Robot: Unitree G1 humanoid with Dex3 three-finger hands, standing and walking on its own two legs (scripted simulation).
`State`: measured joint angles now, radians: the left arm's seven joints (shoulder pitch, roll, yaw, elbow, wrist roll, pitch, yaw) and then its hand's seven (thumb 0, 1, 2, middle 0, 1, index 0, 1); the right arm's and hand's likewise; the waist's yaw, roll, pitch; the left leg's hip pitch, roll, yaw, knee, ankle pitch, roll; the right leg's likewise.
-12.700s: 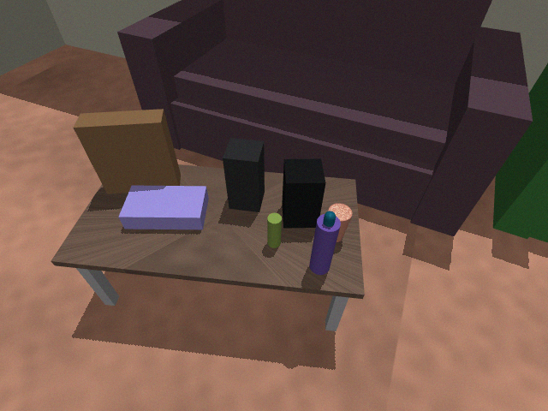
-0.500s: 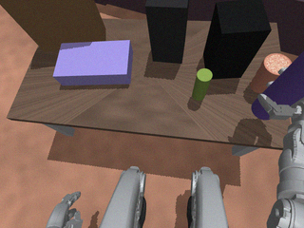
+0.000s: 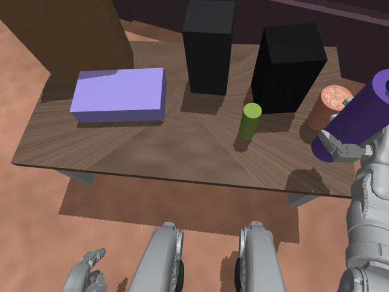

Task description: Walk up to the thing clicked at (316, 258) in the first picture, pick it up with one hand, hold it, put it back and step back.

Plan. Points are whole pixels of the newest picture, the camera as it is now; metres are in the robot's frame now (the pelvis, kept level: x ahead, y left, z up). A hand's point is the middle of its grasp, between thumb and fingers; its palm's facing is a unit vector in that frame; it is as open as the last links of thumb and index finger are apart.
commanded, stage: lift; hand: right
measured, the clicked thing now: (359, 119) +0.43 -0.26 +0.05
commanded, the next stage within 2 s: hold in 1.34 s
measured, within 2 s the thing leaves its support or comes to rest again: neither
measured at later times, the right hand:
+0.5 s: hand (372, 117) +0.39 -0.23 +0.13, palm faces +0.31 +0.95 +0.00, open 9.3 cm
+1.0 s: hand (383, 94) +0.38 -0.20 +0.19, palm faces +0.29 +0.96 +0.00, open 9.3 cm
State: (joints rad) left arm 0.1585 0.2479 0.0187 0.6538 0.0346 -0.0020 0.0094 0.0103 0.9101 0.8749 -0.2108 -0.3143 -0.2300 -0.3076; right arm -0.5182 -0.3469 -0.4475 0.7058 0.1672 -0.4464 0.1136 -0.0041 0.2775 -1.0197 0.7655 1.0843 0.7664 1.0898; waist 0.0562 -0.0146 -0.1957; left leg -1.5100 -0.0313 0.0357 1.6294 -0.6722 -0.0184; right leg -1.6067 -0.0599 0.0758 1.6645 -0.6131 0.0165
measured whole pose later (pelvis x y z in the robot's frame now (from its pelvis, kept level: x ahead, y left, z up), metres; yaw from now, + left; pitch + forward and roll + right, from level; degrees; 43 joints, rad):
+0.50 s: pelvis +0.02 +0.00 +0.10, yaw -2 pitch +21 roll +4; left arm 0.21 0.23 0.03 0.65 0.01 -0.02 0.02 0.01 0.89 0.89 -0.20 -0.30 -0.21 -0.31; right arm -0.27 -0.22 -0.28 0.47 0.15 -0.38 -0.03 0.00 0.31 -1.05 0.77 1.09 0.77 1.10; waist 0.04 -0.02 -0.16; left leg -1.04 -0.02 0.03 1.24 -0.57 -0.02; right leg -1.13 -0.06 0.05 1.29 -0.52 0.01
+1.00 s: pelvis +0.03 -0.01 +0.15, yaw -3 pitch +13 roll +2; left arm 0.25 0.21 0.01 0.65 0.02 -0.02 0.03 0.01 0.89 0.89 -0.19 -0.30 -0.20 -0.31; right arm -0.20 -0.17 -0.19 0.47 0.13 -0.41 -0.08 0.00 0.33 -1.08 0.78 1.10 0.78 1.11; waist 0.04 -0.02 -0.10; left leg -0.73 -0.01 0.01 0.98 -0.48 -0.02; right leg -0.81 -0.05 0.02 1.03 -0.45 0.01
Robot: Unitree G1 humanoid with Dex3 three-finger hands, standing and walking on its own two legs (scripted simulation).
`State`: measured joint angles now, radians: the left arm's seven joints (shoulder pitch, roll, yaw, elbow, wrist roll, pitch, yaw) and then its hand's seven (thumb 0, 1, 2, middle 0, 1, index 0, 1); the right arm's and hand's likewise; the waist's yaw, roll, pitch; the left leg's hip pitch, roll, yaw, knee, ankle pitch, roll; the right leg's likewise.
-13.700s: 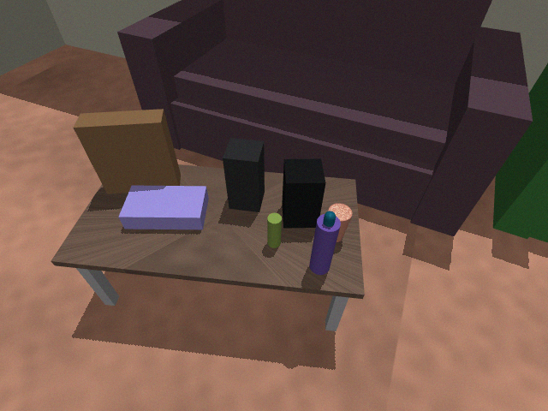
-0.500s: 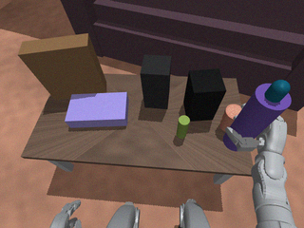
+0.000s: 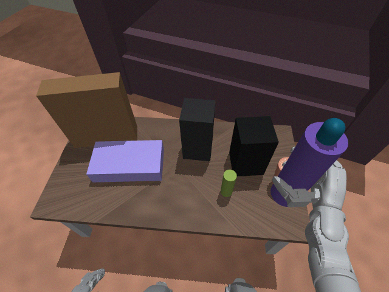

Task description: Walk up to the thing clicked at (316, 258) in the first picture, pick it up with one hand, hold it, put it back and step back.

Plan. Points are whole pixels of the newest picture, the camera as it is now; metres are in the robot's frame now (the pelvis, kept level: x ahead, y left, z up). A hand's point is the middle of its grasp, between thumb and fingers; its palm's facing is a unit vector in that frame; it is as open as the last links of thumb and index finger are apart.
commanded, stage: lift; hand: right
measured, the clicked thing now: (304, 166) +0.36 -0.18 +0.08
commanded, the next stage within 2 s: hold in 0.34 s
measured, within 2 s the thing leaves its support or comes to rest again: neither
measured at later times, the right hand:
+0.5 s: hand (291, 169) +0.36 -0.16 +0.07, palm faces +0.24 +0.97 +0.01, open 9.3 cm
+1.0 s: hand (299, 171) +0.34 -0.17 +0.08, palm faces +0.24 +0.97 +0.01, open 9.3 cm
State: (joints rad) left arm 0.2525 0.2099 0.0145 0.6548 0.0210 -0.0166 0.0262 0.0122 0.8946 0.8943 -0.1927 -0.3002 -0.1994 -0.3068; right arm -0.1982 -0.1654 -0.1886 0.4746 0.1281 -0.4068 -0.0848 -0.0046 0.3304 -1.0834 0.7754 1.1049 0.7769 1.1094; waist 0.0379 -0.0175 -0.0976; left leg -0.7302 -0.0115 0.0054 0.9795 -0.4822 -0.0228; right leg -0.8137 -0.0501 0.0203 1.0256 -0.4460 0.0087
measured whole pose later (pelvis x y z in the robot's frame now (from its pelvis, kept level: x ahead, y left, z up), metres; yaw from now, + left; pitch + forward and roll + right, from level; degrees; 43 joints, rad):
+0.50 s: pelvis +0.01 +0.01 +0.02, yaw +0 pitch +10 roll +2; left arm 0.24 0.21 0.01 0.65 0.02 0.00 0.03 0.01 0.91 0.89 -0.19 -0.30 -0.20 -0.31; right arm -0.16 -0.14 -0.15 0.45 0.12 -0.40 -0.11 0.00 0.33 -1.08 0.78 1.10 0.78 1.11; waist 0.03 -0.01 -0.08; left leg -0.60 -0.01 0.00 0.88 -0.46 -0.01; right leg -0.67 -0.05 0.02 0.92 -0.42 0.02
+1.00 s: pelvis +0.01 +0.00 +0.03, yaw +0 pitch +7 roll +2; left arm 0.23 0.20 0.01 0.65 0.01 0.01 0.03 0.01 0.91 0.90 -0.20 -0.31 -0.21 -0.32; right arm -0.12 -0.14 -0.12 0.40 0.12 -0.36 -0.12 0.00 0.34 -1.09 0.78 1.10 0.78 1.10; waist 0.02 -0.01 -0.06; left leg -0.51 0.00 0.00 0.81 -0.43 -0.03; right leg -0.59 -0.04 0.01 0.86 -0.39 0.01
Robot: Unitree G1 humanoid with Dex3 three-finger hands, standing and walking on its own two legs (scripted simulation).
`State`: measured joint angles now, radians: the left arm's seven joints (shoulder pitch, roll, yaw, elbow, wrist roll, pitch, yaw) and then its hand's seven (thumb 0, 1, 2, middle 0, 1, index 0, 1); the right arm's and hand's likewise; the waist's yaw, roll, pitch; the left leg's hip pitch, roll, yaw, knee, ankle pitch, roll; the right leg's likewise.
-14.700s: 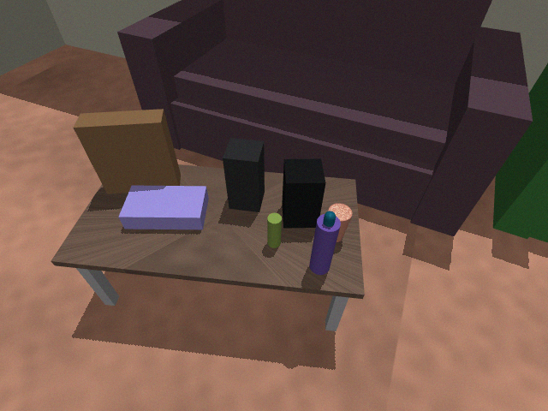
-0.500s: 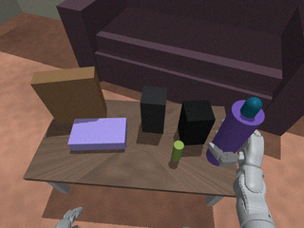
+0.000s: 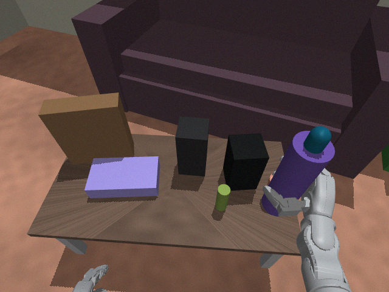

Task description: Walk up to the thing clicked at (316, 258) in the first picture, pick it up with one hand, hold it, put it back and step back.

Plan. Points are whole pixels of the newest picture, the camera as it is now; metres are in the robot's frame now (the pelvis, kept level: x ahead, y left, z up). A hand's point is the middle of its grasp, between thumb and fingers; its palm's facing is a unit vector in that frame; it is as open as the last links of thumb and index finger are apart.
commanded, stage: hold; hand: right
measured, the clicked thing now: (294, 174) +0.33 -0.17 +0.10
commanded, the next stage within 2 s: none
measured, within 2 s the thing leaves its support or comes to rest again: neither
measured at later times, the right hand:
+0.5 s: hand (286, 187) +0.33 -0.16 +0.06, palm faces +0.23 +0.97 +0.01, open 9.3 cm
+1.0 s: hand (288, 189) +0.32 -0.17 +0.06, palm faces +0.24 +0.97 +0.01, open 9.3 cm
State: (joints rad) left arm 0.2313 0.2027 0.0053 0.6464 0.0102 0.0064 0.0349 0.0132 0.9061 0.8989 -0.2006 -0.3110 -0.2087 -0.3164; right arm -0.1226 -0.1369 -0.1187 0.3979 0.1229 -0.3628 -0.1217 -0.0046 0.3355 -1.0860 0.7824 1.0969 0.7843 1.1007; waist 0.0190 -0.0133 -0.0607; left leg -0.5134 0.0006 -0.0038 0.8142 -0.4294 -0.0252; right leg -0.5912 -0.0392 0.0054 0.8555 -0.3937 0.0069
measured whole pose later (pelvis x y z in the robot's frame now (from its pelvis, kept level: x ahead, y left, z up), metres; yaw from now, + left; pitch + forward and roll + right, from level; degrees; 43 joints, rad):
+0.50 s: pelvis +0.00 +0.00 +0.00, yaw +0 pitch +6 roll +1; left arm 0.23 0.20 0.01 0.65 0.01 0.00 0.04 0.01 0.90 0.90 -0.20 -0.31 -0.21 -0.32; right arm -0.11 -0.13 -0.12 0.39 0.12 -0.35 -0.12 0.00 0.33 -1.09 0.78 1.11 0.78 1.11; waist 0.02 -0.01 -0.06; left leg -0.49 0.00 0.00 0.81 -0.42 -0.02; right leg -0.57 -0.04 0.01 0.84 -0.38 0.01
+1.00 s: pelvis -0.01 +0.01 +0.00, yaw +0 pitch +6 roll +1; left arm 0.22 0.20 0.00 0.66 0.01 -0.02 0.05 0.01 0.90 0.90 -0.20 -0.31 -0.21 -0.31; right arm -0.09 -0.13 -0.13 0.37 0.13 -0.35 -0.11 0.00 0.33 -1.09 0.77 1.11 0.77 1.11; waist 0.02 -0.02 -0.05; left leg -0.50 0.00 0.00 0.81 -0.42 -0.02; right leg -0.57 -0.04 0.01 0.84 -0.38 0.01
